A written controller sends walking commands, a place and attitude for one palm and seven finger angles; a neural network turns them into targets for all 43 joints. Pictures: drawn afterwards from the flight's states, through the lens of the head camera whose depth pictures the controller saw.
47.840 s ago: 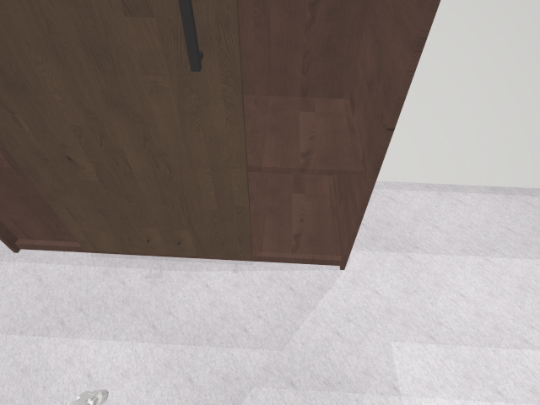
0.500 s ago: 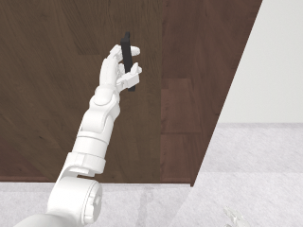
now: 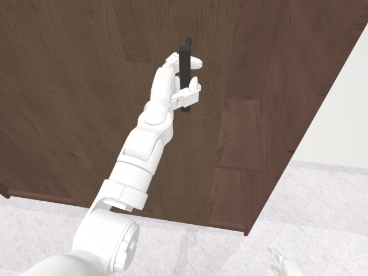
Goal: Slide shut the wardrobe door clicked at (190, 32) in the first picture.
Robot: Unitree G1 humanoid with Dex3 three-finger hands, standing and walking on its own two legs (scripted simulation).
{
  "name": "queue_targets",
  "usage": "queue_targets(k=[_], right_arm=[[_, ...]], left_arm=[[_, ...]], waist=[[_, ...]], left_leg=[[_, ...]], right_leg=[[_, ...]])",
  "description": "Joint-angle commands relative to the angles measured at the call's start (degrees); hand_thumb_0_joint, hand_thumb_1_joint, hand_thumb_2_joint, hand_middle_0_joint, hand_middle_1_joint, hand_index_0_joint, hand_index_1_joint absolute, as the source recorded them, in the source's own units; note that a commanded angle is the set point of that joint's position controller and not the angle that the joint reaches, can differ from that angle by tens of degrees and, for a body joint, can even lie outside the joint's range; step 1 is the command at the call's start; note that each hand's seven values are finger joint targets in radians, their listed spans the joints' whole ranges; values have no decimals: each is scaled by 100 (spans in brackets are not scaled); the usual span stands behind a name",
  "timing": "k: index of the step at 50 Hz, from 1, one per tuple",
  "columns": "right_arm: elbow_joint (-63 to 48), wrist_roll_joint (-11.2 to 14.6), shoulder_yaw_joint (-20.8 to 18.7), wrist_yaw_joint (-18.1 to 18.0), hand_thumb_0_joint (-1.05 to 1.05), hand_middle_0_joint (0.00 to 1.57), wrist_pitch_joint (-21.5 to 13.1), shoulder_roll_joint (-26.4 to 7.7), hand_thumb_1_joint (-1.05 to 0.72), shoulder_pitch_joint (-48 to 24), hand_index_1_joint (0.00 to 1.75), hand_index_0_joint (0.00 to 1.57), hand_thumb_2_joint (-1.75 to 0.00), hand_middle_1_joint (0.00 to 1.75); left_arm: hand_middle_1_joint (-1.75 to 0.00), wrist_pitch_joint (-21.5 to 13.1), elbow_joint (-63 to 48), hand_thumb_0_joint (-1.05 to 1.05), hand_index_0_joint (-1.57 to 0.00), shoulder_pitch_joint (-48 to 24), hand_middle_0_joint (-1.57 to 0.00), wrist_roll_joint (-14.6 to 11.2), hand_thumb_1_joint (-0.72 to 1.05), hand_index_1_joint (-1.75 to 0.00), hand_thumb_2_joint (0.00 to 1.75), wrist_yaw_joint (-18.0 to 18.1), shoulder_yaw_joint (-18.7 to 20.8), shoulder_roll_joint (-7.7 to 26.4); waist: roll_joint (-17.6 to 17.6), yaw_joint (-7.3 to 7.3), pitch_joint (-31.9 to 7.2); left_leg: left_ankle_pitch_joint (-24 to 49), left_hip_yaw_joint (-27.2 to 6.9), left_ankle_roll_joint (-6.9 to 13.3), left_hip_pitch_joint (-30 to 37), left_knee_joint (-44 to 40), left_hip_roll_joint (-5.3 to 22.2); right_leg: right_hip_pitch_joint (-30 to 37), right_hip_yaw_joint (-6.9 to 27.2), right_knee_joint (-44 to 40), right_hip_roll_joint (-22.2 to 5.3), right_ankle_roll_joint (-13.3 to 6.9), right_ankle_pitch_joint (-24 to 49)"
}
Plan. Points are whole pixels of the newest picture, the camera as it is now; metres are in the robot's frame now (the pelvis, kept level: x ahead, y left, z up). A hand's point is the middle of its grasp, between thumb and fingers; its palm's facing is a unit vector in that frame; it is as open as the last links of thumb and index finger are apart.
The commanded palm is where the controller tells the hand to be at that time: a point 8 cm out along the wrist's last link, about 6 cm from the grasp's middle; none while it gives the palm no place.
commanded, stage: tug the door sideways, standing still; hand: left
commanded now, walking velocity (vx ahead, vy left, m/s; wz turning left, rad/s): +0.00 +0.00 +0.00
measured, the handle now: (186, 76) +0.48 +0.03 +0.21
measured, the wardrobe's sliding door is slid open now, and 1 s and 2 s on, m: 0.20 0.20 0.12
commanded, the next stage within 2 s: step sideways, sliding the door along in 0.48 s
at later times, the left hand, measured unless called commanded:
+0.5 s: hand (195, 93) +0.42 +0.01 +0.21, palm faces -0.06 -1.00 -0.07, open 5.9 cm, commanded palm +0.39 +0.01 +0.21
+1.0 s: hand (195, 95) +0.42 +0.01 +0.20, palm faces -0.06 -1.00 -0.08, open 6.0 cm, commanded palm +0.41 +0.00 +0.20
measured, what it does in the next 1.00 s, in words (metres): shifts its weight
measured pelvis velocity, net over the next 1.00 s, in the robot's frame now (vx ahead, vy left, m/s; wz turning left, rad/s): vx -0.03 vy -0.04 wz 0.01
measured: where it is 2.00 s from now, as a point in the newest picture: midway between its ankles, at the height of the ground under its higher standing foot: outside the picture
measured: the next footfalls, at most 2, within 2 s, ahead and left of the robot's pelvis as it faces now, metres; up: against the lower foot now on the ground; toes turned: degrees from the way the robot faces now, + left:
right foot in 1.28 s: +0.12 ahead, -0.27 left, +0.00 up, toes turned -5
left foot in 1.64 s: +0.03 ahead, +0.02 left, +0.00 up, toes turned +12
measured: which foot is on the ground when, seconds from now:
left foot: down 0.00-1.00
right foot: down 0.00-1.00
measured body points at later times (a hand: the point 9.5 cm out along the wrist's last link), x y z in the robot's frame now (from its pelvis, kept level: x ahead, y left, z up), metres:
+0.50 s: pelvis -0.04 +0.01 +0.00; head -0.02 +0.00 +0.44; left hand +0.41 +0.06 +0.21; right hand +0.05 -0.21 -0.14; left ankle -0.09 +0.13 -0.74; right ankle -0.02 -0.13 -0.74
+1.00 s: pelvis -0.03 -0.04 -0.01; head +0.06 -0.06 +0.43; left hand +0.42 +0.06 +0.20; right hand +0.11 -0.27 -0.15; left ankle -0.06 +0.10 -0.72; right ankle -0.02 -0.11 -0.74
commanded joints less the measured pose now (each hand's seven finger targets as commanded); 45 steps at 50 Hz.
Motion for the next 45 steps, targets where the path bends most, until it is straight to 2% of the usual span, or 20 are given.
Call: queue_targets(k=[1, 3, 7, 9, 17, 22, 25, 28, 29, 30, 32, 34, 36, 38, 39, 41, 42, 43, 44, 45], right_arm=[[-607, 20, -176, 15, 0, 20, -316, -455, -90, -128, 30, 20, -90, 30], [-587, 10, -198, 27, 0, 20, -352, -477, -90, -107, 30, 20, -90, 30], [-489, -3, -193, 74, 0, 20, -471, -433, -90, 38, 30, 20, -90, 30], [-429, -14, -194, 102, 0, 20, -516, -438, -90, 103, 30, 20, -90, 30], [-235, -19, -199, 115, 0, 20, -723, -513, -90, 330, 30, 20, -90, 30], [-157, -18, -200, 105, 0, 20, -860, -534, -90, 437, 30, 20, -90, 30], [-125, -17, -206, 100, 0, 20, -931, -550, -90, 472, 30, 20, -90, 30], [-114, -25, -204, 83, 0, 20, -991, -581, -90, 513, 30, 20, -90, 30], [-39, -19, -186, 48, 0, 20, -991, -600, -90, 547, 30, 20, -90, 30], [-186, 2, -322, -133, 0, 20, -917, -828, -90, 498, 30, 20, -90, 30], [-270, 63, -280, -289, 0, 20, -848, -665, -90, 205, 30, 20, -90, 30], [-429, 127, -261, -407, 0, 20, -855, -624, -90, 84, 30, 20, -90, 30], [-527, 94, -288, -470, 0, 20, -802, -624, -90, 89, 30, 20, -90, 30], [-575, 77, -296, -458, 0, 20, -723, -605, -90, 14, 30, 20, -90, 30], [-568, 68, -296, -436, 0, 20, -691, -609, -90, -41, 30, 20, -90, 30], [-570, 63, -319, -377, 0, 20, -641, -609, -90, -45, 30, 20, -90, 30], [-634, 88, -321, -343, 0, 20, -618, -568, -90, -115, 30, 20, -90, 30], [-705, 149, -337, -324, 0, 20, -583, -565, -90, -220, 30, 20, -90, 30], [-770, 194, -403, -312, 0, 20, -530, -511, -90, -318, 30, 20, -90, 30], [-786, 209, -482, -332, 0, 20, -542, -520, -90, -566, 30, 20, -90, 30]], left_arm=[[-140, -650, -1119, 0, -45, -3512, -45, 14, 90, -140, 90, -241, -810, -652], [-140, -755, -978, 0, -45, -3665, -45, -1, 90, -140, 90, -238, -872, -725], [-140, -961, -854, 0, -45, -4140, -45, -17, 90, -140, 90, -223, -1093, -1008], [-140, -1063, -631, 0, -45, -4219, -45, -31, 90, -140, 90, -201, -1216, -1150], [-140, -1369, 43, 0, -45, -4713, -45, -112, 90, -140, 90, -185, -1052, -1140], [-140, -1517, 448, 0, -45, -4804, -45, -138, 90, -140, 90, -169, -973, -1147], [-140, -1593, 542, 0, -45, -4871, -45, -140, 90, -140, 90, -173, -945, -1127], [-140, -1645, 755, 0, -45, -4805, -45, -137, 90, -140, 90, -179, -863, -1061], [-140, -1636, 895, 0, -45, -5121, -45, -140, 90, -140, 90, -161, -738, -887], [-140, -2306, 179, 0, -45, -5174, -45, 355, 90, -140, 90, -305, 457, 1993], [-140, -2647, 375, 0, -45, -4746, -45, 304, 90, -140, 90, -571, -114, 1030], [-140, -2827, 148, 0, -45, -4672, -45, 195, 90, -140, 90, -733, -489, 625], [-140, -2893, -120, 0, -45, -4643, -45, 114, 90, -140, 90, -808, -583, 548], [-140, -2941, -339, 0, -45, -4818, -45, 62, 90, -140, 90, -847, -733, 487], [-140, -2955, -426, 0, -45, -4803, -45, 61, 90, -140, 90, -837, -761, 474], [-140, -3009, -690, 0, -45, -4732, -45, 95, 90, -140, 90, -806, -710, 578], [-140, -3027, -890, 0, -45, -4762, -45, 129, 90, -140, 90, -817, -781, 503], [-140, -3016, -1113, 0, -45, -4793, -45, 200, 90, -140, 90, -835, -822, 536], [-140, -2976, -1133, 0, -45, -4774, -45, 262, 90, -140, 90, -843, -769, 645], [-140, -2956, -1127, 0, -45, -4612, -45, 260, 90, -140, 90, -871, -605, 740]], waist=[[-487, -504, -2100], [-614, -512, -2170], [-247, -577, -2399], [-402, -604, -2373], [-289, -642, -2309], [-452, -670, -2128], [-296, -687, -2120], [-448, -670, -2028], [-508, -775, -1864], [-738, -369, -1611], [-472, -475, -1412], [159, -569, -1356], [612, -597, -1307], [526, -617, -1030], [443, -619, -858], [430, -600, -970], [288, -546, -1170], [-242, -491, -1356], [-1396, -449, -1490], [-2156, -263, -1309]], left_leg=[[4124, 86, 111, 746, 282, -93], [4129, 78, 121, 705, 294, -91], [4436, 7, 70, 882, 403, -65], [4399, -67, 33, 869, 383, -23], [3669, -81, -78, 697, 316, -31], [3242, -52, -53, 484, 301, -51], [3099, -40, -69, 480, 298, -53], [2830, -34, -44, 339, 249, -77], [2587, -5, -18, 221, 239, -93], [1627, 173, 261, -540, 171, 159], [868, 136, 314, -404, 23, 281], [921, -220, 492, 212, 37, 678], [1610, -835, 820, 997, 23, 1330], [2192, -1351, 1099, 1472, -6, 1764], [2734, -1322, 1133, 1622, 106, 1857], [3690, -667, 903, 1773, 771, 1671], [3789, -105, 662, 1285, 1276, 1358], [3124, 355, 436, 432, 1963, 837], [1898, 504, 208, -551, 2793, 209], [-595, 167, 46, -1483, 3499, -234]], right_leg=[[950, 25, 294, 252, -203, 3654], [982, 18, 309, 256, -205, 3643], [752, 16, 413, 259, -195, 3621], [648, -16, 408, 273, -194, 3403], [324, -9, 391, 308, -185, 2785], [205, -4, 369, 331, -172, 2583], [125, 13, 352, 325, -172, 2453], [149, 8, 330, 322, -172, 2323], [91, 24, 291, 323, -158, 2284], [499, 340, 107, -41, -13, 1532], [552, 298, 240, -76, -85, 1035], [-141, 110, 895, 107, -125, 614], [-937, -16, 1716, 308, -133, 13], [-1508, 138, 1996, 264, -233, -963], [-1583, 227, 1900, 210, -297, -993], [-989, 233, 1091, 197, -403, -472], [25, 224, 399, 214, -467, 253], [1108, 509, -67, -44, -580, 1608], [1866, 1668, -277, -740, -966, 2802], [2420, 2412, -342, -1217, -1418, 4381]])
